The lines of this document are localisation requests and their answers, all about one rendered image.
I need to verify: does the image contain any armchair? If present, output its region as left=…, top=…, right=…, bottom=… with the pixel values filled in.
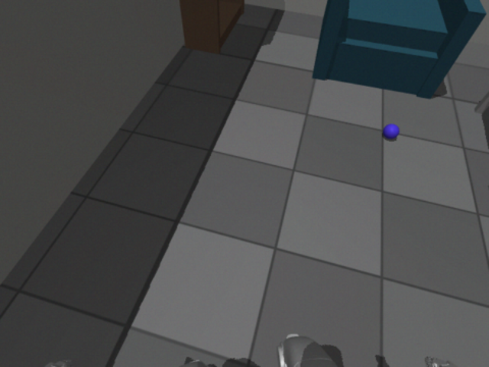
left=312, top=0, right=487, bottom=99

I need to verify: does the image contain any bookshelf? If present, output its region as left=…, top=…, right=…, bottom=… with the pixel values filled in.
left=180, top=0, right=245, bottom=54

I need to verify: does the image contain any ball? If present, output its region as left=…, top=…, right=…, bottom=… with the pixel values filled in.
left=383, top=124, right=400, bottom=139

